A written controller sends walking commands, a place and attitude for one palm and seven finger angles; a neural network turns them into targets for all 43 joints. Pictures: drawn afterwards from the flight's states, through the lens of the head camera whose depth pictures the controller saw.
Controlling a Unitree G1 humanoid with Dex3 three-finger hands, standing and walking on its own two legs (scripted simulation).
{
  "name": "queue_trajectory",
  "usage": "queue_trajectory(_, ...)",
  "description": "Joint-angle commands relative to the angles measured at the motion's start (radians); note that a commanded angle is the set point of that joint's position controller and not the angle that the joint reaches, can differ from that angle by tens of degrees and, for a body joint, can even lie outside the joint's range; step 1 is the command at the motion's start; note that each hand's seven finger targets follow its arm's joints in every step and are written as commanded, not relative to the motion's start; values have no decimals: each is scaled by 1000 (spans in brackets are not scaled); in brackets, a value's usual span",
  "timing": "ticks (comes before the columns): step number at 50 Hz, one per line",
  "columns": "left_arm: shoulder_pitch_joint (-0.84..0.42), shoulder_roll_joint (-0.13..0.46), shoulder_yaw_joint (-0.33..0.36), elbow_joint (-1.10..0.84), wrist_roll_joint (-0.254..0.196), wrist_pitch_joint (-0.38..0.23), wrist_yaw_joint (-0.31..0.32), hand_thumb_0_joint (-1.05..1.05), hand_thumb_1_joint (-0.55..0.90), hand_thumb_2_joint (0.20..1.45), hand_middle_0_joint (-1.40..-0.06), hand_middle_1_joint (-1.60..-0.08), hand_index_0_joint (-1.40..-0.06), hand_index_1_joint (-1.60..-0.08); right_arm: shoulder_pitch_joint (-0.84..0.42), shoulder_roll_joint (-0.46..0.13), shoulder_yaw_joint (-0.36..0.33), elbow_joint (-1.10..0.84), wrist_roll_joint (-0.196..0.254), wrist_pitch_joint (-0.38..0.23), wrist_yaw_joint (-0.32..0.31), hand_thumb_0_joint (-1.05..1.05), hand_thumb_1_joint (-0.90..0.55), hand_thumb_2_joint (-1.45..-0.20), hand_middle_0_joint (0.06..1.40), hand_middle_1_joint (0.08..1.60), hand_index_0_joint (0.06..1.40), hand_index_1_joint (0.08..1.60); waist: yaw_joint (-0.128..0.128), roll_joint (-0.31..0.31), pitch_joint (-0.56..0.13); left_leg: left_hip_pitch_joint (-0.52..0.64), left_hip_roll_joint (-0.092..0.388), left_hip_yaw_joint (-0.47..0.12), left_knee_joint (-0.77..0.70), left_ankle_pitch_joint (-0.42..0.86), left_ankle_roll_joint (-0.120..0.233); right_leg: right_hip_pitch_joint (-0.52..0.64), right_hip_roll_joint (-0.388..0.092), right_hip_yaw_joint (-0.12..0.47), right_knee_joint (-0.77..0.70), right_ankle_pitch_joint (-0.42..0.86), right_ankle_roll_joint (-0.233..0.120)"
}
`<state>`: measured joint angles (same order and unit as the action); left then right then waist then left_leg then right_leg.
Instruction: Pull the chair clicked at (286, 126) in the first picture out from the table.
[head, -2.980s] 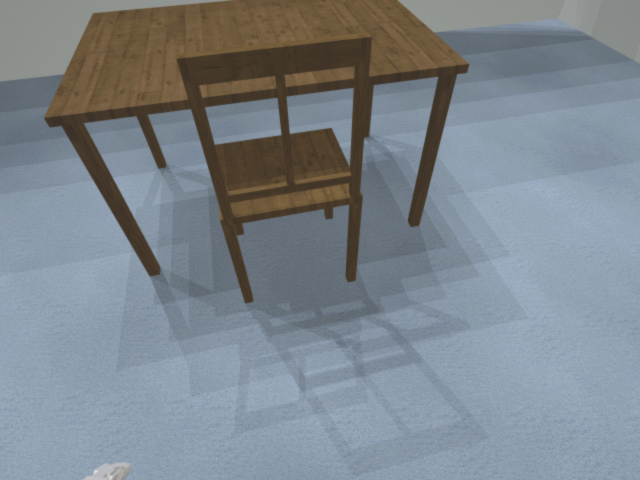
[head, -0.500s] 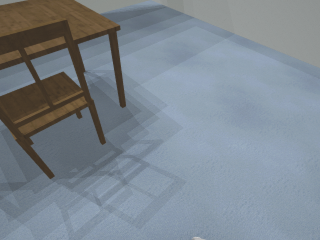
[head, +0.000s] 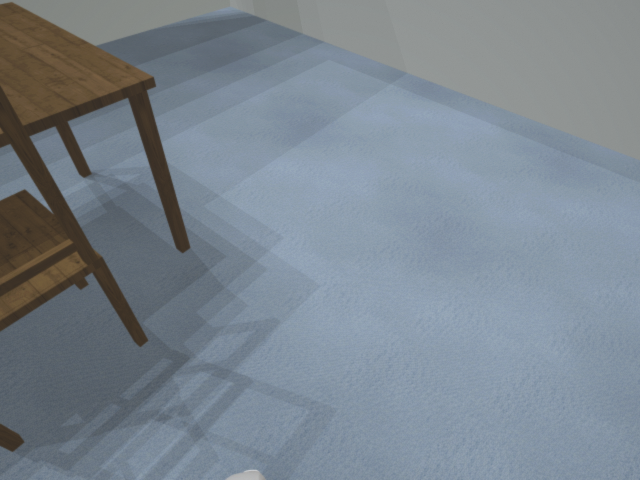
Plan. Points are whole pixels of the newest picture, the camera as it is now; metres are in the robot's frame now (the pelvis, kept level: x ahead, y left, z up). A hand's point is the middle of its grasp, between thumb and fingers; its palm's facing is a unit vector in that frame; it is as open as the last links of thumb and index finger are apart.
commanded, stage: walk to a spot facing it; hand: left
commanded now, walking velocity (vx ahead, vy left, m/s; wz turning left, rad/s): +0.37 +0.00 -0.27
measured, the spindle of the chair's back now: out of the picture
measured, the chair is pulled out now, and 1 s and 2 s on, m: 0.00 0.00 0.00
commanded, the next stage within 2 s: turn to face it in 0.32 s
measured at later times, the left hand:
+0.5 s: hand (232, 379) +0.30 +0.16 -0.17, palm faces -0.23 -0.96 -0.17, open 7.3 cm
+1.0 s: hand (229, 358) +0.35 +0.18 -0.19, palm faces +0.10 -0.98 -0.17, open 7.3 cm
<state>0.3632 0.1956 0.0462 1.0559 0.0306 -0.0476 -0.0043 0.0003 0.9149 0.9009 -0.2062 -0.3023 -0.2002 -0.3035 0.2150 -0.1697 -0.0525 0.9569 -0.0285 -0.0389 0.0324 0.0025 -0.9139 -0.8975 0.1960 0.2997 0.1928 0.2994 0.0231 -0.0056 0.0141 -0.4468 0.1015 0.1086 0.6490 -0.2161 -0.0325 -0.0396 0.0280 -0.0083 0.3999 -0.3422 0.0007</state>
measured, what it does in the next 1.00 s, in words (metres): walks ahead: left foot, then right foot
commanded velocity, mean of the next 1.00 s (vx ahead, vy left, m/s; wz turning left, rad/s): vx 0.10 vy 0.00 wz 0.16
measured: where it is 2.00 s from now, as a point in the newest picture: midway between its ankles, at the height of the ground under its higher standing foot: outside the picture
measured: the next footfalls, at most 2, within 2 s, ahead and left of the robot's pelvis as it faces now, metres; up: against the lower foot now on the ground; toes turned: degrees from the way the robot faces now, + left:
left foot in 0.02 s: +0.15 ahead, +0.11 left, +0.00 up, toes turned +7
right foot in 0.58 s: +0.34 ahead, -0.16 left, +0.00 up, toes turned -20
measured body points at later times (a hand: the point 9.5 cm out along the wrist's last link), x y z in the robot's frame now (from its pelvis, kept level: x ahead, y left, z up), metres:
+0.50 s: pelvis +0.18 +0.00 +0.00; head +0.21 +0.00 +0.45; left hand +0.31 +0.21 -0.15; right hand +0.06 -0.19 -0.14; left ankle +0.11 +0.11 -0.73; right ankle +0.30 -0.15 -0.69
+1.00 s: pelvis +0.25 -0.01 -0.02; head +0.26 +0.03 +0.43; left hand +0.34 +0.23 -0.17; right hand +0.33 -0.27 -0.14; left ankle +0.29 +0.09 -0.74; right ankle +0.29 -0.14 -0.72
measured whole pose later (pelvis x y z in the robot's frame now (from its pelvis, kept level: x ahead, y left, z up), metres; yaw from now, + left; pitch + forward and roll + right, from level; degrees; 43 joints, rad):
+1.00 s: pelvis +0.25 -0.01 -0.02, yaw +3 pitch -1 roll -2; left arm 0.14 0.21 0.07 0.94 0.03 0.04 0.02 -0.01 0.91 0.90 -0.21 -0.30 -0.20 -0.30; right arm 0.21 -0.19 -0.08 0.93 -0.03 0.02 0.01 0.00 -0.92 -0.90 0.19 0.30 0.19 0.30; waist -0.02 -0.04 0.04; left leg -0.40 0.08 0.12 0.73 -0.32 0.03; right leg -0.41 -0.16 -0.26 0.82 -0.43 0.04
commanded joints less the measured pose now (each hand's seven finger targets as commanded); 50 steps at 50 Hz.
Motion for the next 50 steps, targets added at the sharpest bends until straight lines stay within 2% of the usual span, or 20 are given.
queue_trajectory(1,16,62,35,-59,-20,-8,0,0,900,900,-200,-300,-200,-300,351,-257,-62,43,-16,-43,-36,0,-900,-900,200,300,200,300,-149,290,-86,577,242,-379,-290,-209,112,-462,-21,-15,492,-36,-58)
queue_trajectory(2,-14,54,28,-96,-16,-14,-3,0,900,900,-200,-300,-200,-300,408,-286,-59,49,-12,-34,-44,0,-900,-900,200,300,200,300,-150,320,-77,580,385,-622,-447,-300,188,-593,20,-10,733,-209,-46)
queue_trajectory(3,-51,70,34,-83,-9,-11,1,0,900,900,-200,-300,-200,-300,327,-231,-47,49,-5,-30,-51,0,-900,-900,200,300,200,300,-129,239,-30,469,381,-610,-492,-411,185,-626,-42,44,863,-144,-56)
queue_trajectory(5,-57,54,39,-52,-1,2,-14,0,900,900,-200,-300,-200,-300,178,-120,-18,16,0,-41,-52,0,-900,-900,200,300,200,300,-57,105,98,257,304,-408,-523,-339,144,-608,-122,55,890,35,-46)
queue_trajectory(8,23,12,38,-15,5,34,-19,0,900,900,-200,-300,-200,-300,147,-68,-10,32,8,-63,-60,0,-900,-900,200,300,200,300,-2,101,57,236,230,-146,-500,-47,116,-546,-137,35,821,126,-15)
queue_trajectory(12,-26,0,44,-42,7,51,-27,0,900,900,-200,-300,-200,-300,182,-83,-15,51,15,-70,-64,0,-900,-900,200,300,200,300,-1,75,67,321,227,-38,-505,101,140,-644,-153,6,744,195,17)
queue_trajectory(21,-287,-16,32,-135,1,49,-41,0,900,900,-200,-300,-200,-300,304,-90,-14,99,4,-45,-64,0,-900,-900,200,300,200,300,-81,127,133,429,236,114,-406,397,147,-628,-125,-117,382,192,10)
queue_trajectory(24,-260,-25,16,-114,1,31,-24,0,900,900,-200,-300,-200,-300,308,-79,-5,131,-1,-36,-67,0,-900,-900,200,300,200,300,-69,142,100,402,225,113,-310,564,150,-447,-84,-132,254,188,-23)
queue_trajectory(26,-114,7,13,-55,5,11,-8,0,900,900,-200,-300,-200,-300,299,-81,-1,147,9,-30,-64,0,-900,-900,200,300,200,300,-4,87,0,363,188,96,-133,631,119,-191,-45,-169,140,253,-30)
queue_trajectory(27,-6,56,25,-16,7,-6,2,0,900,900,-200,-300,-200,-300,289,-63,3,150,17,-33,-59,0,-900,-900,200,300,200,300,53,46,-83,260,147,100,11,510,81,22,-105,-120,114,437,-37)
queue_trajectory(28,99,155,46,16,6,-23,17,0,900,900,-200,-300,-200,-300,327,-10,8,144,30,-35,-53,0,-900,-900,200,300,200,300,75,-137,-224,47,42,132,264,76,33,284,-367,116,151,830,-111)
queue_trajectory(29,144,212,49,20,-12,-21,16,0,900,900,-200,-300,-200,-300,347,-10,6,134,36,-20,-63,0,-900,-900,200,300,200,300,61,-148,-280,8,-34,29,501,-428,17,286,-519,194,117,1150,-209)
queue_trajectory(31,-4,182,44,-27,-18,-8,29,0,900,900,-200,-300,-200,-300,272,-7,-1,108,36,7,-63,0,-900,-900,200,300,200,300,39,-210,-211,-30,11,-81,634,-376,8,79,-513,182,-4,875,-210)
queue_trajectory(33,-127,108,28,-62,-14,4,42,0,900,900,-200,-300,-200,-300,220,-2,-5,112,22,39,-58,0,-900,-900,200,300,200,300,-7,-103,-51,-27,48,-85,625,-281,-4,-162,-464,57,-80,587,-167)
queue_trajectory(36,-230,94,28,-103,-4,17,47,0,900,900,-200,-300,-200,-300,260,21,-10,112,16,70,-42,0,-900,-900,200,300,200,300,-71,-118,-22,49,40,-51,494,-214,-13,-325,-412,-76,-145,276,-119)
queue_trajectory(38,-244,102,37,-118,-3,29,46,0,900,900,-200,-300,-200,-300,245,15,-12,91,9,79,-34,0,-900,-900,200,300,200,300,-70,-130,-13,51,33,-19,426,-188,-15,-344,-403,-110,-166,103,-109)
queue_trajectory(44,-217,147,60,-148,3,53,45,0,900,900,-200,-300,-200,-300,121,-31,-26,-11,8,68,-19,0,-900,-900,200,300,200,300,-41,-130,3,74,15,30,130,-179,-8,-282,-434,-148,-55,35,-93)
queue_trajectory(46,-209,136,59,-162,-8,66,38,0,900,900,-200,-300,-200,-300,151,-73,-36,-21,5,61,-17,0,-900,-900,200,300,200,300,-63,-22,-21,202,-3,18,-84,-71,-2,-332,-386,-194,111,-6,-40)
queue_trajectory(48,-245,51,47,-242,-17,79,21,0,900,900,-200,-300,-200,-300,207,-258,-75,-53,-9,49,-30,0,-900,-900,200,300,200,300,-111,422,25,228,340,-560,-408,112,194,-620,-149,-204,576,-318,86)
queue_trajectory(50,-295,64,55,-245,-3,77,17,0,900,900,-200,-300,-200,-300,148,-270,-76,-55,-4,41,-48,0,-900,-900,200,300,200,300,-89,269,-46,232,292,-539,-380,76,222,-657,-137,-21,816,-178,68)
